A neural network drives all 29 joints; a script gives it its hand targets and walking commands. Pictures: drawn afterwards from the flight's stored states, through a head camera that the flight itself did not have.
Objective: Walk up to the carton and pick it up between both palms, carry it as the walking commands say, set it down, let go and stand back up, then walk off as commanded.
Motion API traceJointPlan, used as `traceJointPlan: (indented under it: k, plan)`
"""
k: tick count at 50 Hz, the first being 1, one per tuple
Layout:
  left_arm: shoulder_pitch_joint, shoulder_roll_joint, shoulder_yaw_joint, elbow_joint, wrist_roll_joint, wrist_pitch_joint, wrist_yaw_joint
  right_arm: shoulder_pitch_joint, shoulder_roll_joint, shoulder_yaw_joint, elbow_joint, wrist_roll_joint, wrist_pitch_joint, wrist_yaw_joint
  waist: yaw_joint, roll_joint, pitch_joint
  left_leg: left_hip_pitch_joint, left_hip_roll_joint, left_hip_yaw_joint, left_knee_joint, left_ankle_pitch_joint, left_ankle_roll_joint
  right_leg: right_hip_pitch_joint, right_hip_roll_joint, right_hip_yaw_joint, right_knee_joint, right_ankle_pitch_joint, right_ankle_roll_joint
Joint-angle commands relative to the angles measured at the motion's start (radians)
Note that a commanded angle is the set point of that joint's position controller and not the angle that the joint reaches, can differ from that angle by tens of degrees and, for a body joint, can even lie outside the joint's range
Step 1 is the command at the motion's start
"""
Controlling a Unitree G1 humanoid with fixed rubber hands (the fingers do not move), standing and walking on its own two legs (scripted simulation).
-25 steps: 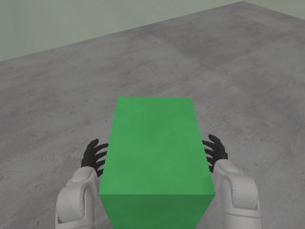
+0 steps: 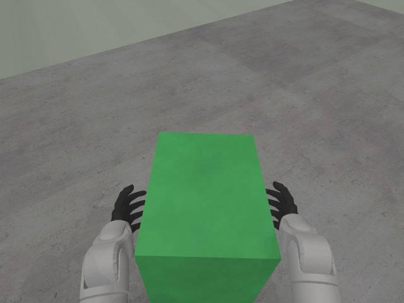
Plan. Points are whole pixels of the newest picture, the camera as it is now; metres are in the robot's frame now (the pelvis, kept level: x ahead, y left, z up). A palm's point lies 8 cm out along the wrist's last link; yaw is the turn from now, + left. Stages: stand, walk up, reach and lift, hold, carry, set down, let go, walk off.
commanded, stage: carry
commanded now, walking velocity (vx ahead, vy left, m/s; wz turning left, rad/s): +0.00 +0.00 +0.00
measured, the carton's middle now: (203, 216) +0.32 +0.01 -0.04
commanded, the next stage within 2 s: hold in 0.88 s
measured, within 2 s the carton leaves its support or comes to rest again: neither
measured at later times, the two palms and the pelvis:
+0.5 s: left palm (123, 227) +0.26 +0.17 +0.03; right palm (284, 221) +0.27 -0.15 +0.03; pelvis +0.00 +0.00 +0.00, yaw +0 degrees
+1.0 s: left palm (124, 228) +0.26 +0.17 +0.02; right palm (284, 223) +0.27 -0.15 +0.02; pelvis +0.00 +0.00 +0.00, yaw +0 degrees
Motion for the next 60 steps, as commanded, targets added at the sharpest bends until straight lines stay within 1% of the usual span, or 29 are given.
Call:
traceJointPlan:
  k: [1,3,4,7,8,12,13,17,19,23,24,28,29,31,32,35,40,41,42,43,44,45,47,50,53,56,57,58,60]
  plan:
    - [-0.559,-0.610,-0.556,0.016,-0.102,-0.086,-0.151,-0.422,0.648,0.472,-0.035,0.100,-0.106,0.145,-0.003,-0.001,-0.298,-0.031,0.099,-0.078,-0.094,0.073,0.020,0.239,-0.106,0.135,-0.070,0.082,-0.020]
    - [-0.598,-0.654,-0.604,-0.075,-0.138,-0.097,-0.154,-0.428,0.694,0.508,-0.097,0.128,-0.115,0.150,-0.005,0.030,-0.323,-0.009,0.117,-0.093,-0.103,0.150,0.019,0.254,-0.095,0.106,-0.024,0.121,-0.015]
    - [-0.561,-0.610,-0.536,0.076,-0.083,-0.103,-0.158,-0.433,0.636,0.455,0.007,0.087,-0.126,0.155,-0.001,0.011,-0.312,-0.026,0.111,-0.080,-0.089,0.131,0.019,0.248,-0.101,0.118,-0.045,0.114,-0.017]
    - [-0.584,-0.642,-0.574,-0.004,-0.111,-0.114,-0.162,-0.455,0.672,0.499,-0.070,0.120,-0.142,0.158,-0.002,0.040,-0.315,-0.020,0.110,-0.088,-0.094,0.134,0.020,0.251,-0.100,0.126,-0.036,0.110,-0.022]
    - [-0.579,-0.609,-0.546,0.075,-0.083,-0.125,-0.168,-0.433,0.647,0.458,0.034,0.080,-0.149,0.164,-0.002,0.026,-0.317,-0.015,0.107,-0.077,-0.085,0.122,0.019,0.253,-0.110,0.133,-0.048,0.129,-0.022]
    - [-0.537,-0.611,-0.545,0.103,-0.077,-0.130,-0.166,-0.410,0.635,0.460,0.036,0.083,-0.159,0.166,-0.002,0.051,-0.315,-0.011,0.106,-0.082,-0.078,0.134,0.016,0.242,-0.114,0.149,-0.046,0.126,-0.022]
    - [-0.572,-0.639,-0.588,-0.008,-0.118,-0.140,-0.168,-0.431,0.673,0.497,-0.048,0.114,-0.166,0.164,-0.003,0.038,-0.336,0.001,0.108,-0.075,-0.076,0.144,0.017,0.256,-0.112,0.135,-0.043,0.147,-0.021]
    - [-0.552,-0.616,-0.533,0.139,-0.070,-0.145,-0.182,-0.447,0.629,0.457,0.039,0.073,-0.179,0.173,-0.002,0.006,-0.301,-0.030,0.104,-0.078,-0.097,0.090,0.014,0.241,-0.117,0.152,-0.071,0.065,-0.018]
    - [-0.571,-0.630,-0.582,0.025,-0.111,-0.151,-0.180,-0.433,0.660,0.496,-0.029,0.103,-0.179,0.172,-0.005,0.012,-0.319,-0.008,0.101,-0.078,-0.091,0.090,0.011,0.242,-0.121,0.157,-0.077,0.079,-0.022]
    - [-0.600,-0.648,-0.587,0.005,-0.124,-0.149,-0.176,-0.452,0.687,0.499,-0.042,0.119,-0.175,0.170,-0.003,-0.012,-0.318,-0.021,0.101,-0.084,-0.102,0.088,0.018,0.265,-0.111,0.140,-0.072,0.071,-0.015]
    - [-0.551,-0.617,-0.542,0.129,-0.078,-0.151,-0.183,-0.444,0.640,0.465,0.042,0.080,-0.180,0.175,-0.003,-0.004,-0.324,-0.001,0.104,-0.079,-0.091,0.096,0.017,0.255,-0.113,0.141,-0.074,0.101,-0.018]
    - [-0.550,-0.612,-0.535,0.140,-0.073,-0.151,-0.183,-0.438,0.636,0.454,0.061,0.078,-0.182,0.178,-0.003,0.022,-0.306,-0.015,0.110,-0.099,-0.111,0.112,0.019,0.249,-0.105,0.138,-0.055,0.088,-0.015]
    - [-0.588,-0.631,-0.570,0.056,-0.106,-0.162,-0.183,-0.444,0.667,0.486,0.013,0.100,-0.184,0.178,-0.004,-0.008,-0.315,0.005,0.106,-0.083,-0.102,0.106,0.017,0.255,-0.104,0.135,-0.061,0.097,-0.014]
    - [-0.599,-0.625,-0.576,0.042,-0.107,-0.161,-0.184,-0.433,0.666,0.478,0.025,0.097,-0.186,0.178,-0.002,0.041,-0.313,-0.008,0.108,-0.090,-0.115,0.119,0.019,0.256,-0.108,0.136,-0.055,0.086,-0.016]
    - [-0.565,-0.610,-0.528,0.165,-0.066,-0.168,-0.190,-0.441,0.632,0.450,0.090,0.067,-0.197,0.184,-0.001,0.017,-0.321,-0.010,0.108,-0.090,-0.114,0.097,0.018,0.263,-0.104,0.128,-0.053,0.086,-0.013]
    - [-0.588,-0.648,-0.589,0.030,-0.112,-0.157,-0.178,-0.434,0.679,0.486,0.000,0.108,-0.184,0.177,-0.003,0.044,-0.324,-0.003,0.112,-0.089,-0.106,0.142,0.017,0.261,-0.103,0.122,-0.039,0.117,-0.011]
    - [-0.564,-0.610,-0.551,0.122,-0.079,-0.169,-0.187,-0.404,0.639,0.450,0.087,0.072,-0.194,0.187,-0.002,0.044,-0.321,0.002,0.119,-0.087,-0.107,0.166,0.016,0.258,-0.101,0.115,-0.027,0.130,-0.010]
    - [-0.588,-0.662,-0.592,0.034,-0.115,-0.167,-0.184,-0.449,0.677,0.496,-0.026,0.113,-0.196,0.180,-0.002,0.038,-0.311,0.001,0.124,-0.085,-0.111,0.179,0.014,0.254,-0.097,0.106,-0.024,0.122,-0.009]
    - [-0.576,-0.595,-0.517,0.181,-0.060,-0.173,-0.188,-0.435,0.622,0.424,0.130,0.056,-0.200,0.184,-0.002,0.015,-0.298,-0.014,0.118,-0.081,-0.105,0.145,0.018,0.268,-0.100,0.117,-0.042,0.125,-0.010]
    - [-0.575,-0.634,-0.562,0.081,-0.101,-0.176,-0.186,-0.450,0.656,0.479,0.008,0.098,-0.206,0.179,-0.002,-0.001,-0.335,0.003,0.112,-0.073,-0.090,0.126,0.018,0.274,-0.109,0.131,-0.052,0.136,-0.016]
    - [-0.540,-0.602,-0.526,0.168,-0.069,-0.179,-0.191,-0.420,0.624,0.448,0.093,0.064,-0.207,0.182,-0.003,-0.018,-0.325,-0.006,0.105,-0.069,-0.090,0.120,0.016,0.276,-0.115,0.137,-0.053,0.142,-0.017]
    - [-0.589,-0.635,-0.586,0.143,-0.131,-0.192,-0.195,-0.448,0.644,0.526,0.020,0.109,-0.201,0.185,0.001,0.152,-0.140,-0.037,-0.071,-0.200,-0.218,0.149,0.013,0.561,0.094,0.154,-0.039,0.138,-0.006]
    - [-0.536,-0.627,-0.606,0.075,-0.127,-0.197,-0.205,-0.391,0.640,0.581,-0.041,0.135,-0.209,0.181,-0.029,0.159,-0.229,-0.005,-0.065,-0.203,-0.201,0.294,0.011,0.667,0.107,0.164,-0.031,0.269,-0.003]
    - [-0.598,-0.689,-0.665,0.020,-0.160,-0.198,-0.214,-0.466,0.682,0.623,-0.134,0.166,-0.202,0.194,-0.026,0.108,-0.283,0.003,-0.052,-0.231,-0.212,0.326,0.014,0.681,0.107,0.170,-0.035,0.229,-0.008]
    - [-0.544,-0.657,-0.619,0.097,-0.150,-0.179,-0.220,-0.468,0.624,0.602,-0.146,0.152,-0.183,0.182,-0.051,0.034,-0.245,-0.016,-0.058,-0.220,-0.233,0.304,0.023,0.713,0.115,0.156,-0.052,0.235,-0.003]
    - [-0.530,-0.636,-0.572,0.142,-0.132,-0.168,-0.223,-0.427,0.612,0.567,-0.107,0.126,-0.156,0.173,-0.056,0.032,-0.152,-0.038,-0.057,-0.210,-0.260,0.267,0.031,0.693,0.112,0.152,-0.075,0.192,-0.003]
    - [-0.531,-0.602,-0.542,0.164,-0.122,-0.166,-0.226,-0.438,0.602,0.558,-0.093,0.112,-0.147,0.167,-0.065,-0.054,-0.116,-0.053,-0.052,-0.211,-0.269,0.211,0.044,0.694,0.114,0.144,-0.085,0.150,0.004]
    - [-0.500,-0.550,-0.520,0.154,-0.112,-0.165,-0.224,-0.398,0.559,0.537,-0.098,0.103,-0.142,0.158,-0.073,-0.017,-0.097,-0.054,-0.060,-0.195,-0.281,0.195,0.041,0.709,0.109,0.142,-0.093,0.153,0.007]
    - [-0.531,-0.563,-0.496,0.180,-0.102,-0.154,-0.231,-0.446,0.592,0.548,-0.106,0.099,-0.128,0.156,-0.053,-0.073,-0.074,-0.060,-0.066,-0.187,-0.287,0.140,0.057,0.702,0.107,0.156,-0.107,0.101,0.009]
